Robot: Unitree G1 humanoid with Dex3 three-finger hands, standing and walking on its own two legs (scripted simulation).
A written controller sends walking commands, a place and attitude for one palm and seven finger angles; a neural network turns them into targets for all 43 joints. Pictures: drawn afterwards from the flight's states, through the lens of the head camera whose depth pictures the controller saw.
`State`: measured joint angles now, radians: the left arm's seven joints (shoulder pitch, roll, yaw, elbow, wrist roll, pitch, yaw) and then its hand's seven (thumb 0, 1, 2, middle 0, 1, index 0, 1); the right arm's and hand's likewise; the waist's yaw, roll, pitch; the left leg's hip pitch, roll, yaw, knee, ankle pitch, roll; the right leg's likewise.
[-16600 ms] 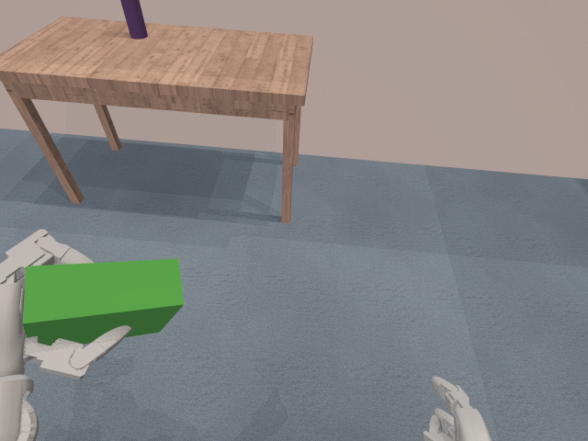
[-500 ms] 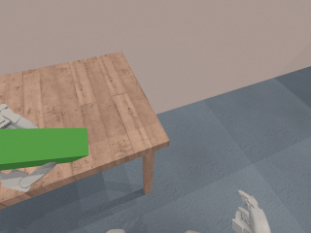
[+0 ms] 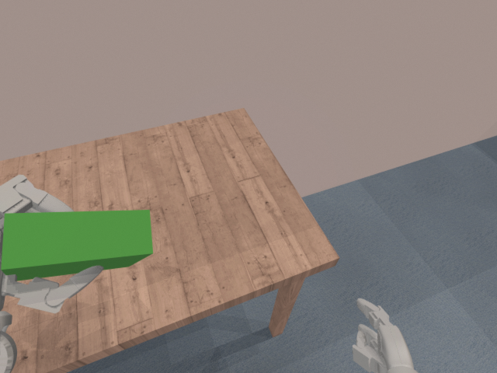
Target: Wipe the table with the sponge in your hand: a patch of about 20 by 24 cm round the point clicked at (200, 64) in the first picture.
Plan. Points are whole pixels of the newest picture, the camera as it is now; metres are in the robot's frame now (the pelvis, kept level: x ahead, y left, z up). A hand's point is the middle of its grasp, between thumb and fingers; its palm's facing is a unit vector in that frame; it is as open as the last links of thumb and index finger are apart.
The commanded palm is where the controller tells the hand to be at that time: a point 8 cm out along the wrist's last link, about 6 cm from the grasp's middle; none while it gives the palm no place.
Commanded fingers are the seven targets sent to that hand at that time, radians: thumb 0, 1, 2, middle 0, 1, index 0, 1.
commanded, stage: come to a stop and stand still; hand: left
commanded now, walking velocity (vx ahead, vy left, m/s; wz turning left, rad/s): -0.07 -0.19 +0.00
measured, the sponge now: (101, 244) +0.23 +0.20 +0.16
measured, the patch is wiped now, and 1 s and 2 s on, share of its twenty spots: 0.00 0.00 0.00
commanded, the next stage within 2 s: look again from close up in 1.10 s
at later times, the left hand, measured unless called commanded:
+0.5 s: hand (29, 242) +0.22 +0.27 +0.17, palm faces +0.32 -0.84 -0.43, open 9.4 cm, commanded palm +0.17 +0.30 +0.19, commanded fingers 0.00 0.10 1.30 -1.20 -1.60 -1.20 -1.60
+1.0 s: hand (59, 258) +0.21 +0.23 +0.17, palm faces +0.35 -0.85 -0.39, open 9.4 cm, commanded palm +0.16 +0.27 +0.19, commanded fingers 0.00 0.10 1.30 -1.20 -1.60 -1.20 -1.60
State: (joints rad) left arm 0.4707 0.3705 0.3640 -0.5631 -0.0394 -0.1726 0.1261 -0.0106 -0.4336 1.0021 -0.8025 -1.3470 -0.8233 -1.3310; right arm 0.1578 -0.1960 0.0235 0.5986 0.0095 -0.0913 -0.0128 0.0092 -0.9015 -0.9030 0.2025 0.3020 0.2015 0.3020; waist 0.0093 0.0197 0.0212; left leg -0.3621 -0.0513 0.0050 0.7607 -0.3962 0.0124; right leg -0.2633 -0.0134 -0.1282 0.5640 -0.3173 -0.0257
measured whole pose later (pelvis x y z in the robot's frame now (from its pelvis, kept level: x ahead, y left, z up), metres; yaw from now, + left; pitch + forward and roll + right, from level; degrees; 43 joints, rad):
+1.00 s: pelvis -0.02 +0.00 +0.02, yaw -2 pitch +0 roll +0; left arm 0.49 0.34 0.31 -0.45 -0.05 -0.09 0.14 -0.01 -0.43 1.00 -0.80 -1.35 -0.82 -1.33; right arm 0.22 -0.23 0.00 0.59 0.01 -0.04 -0.06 0.01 -0.90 -0.90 0.20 0.30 0.20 0.30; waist 0.00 0.03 -0.02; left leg -0.22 -0.02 0.00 0.40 -0.19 0.03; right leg -0.14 0.11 -0.08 0.28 -0.16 -0.10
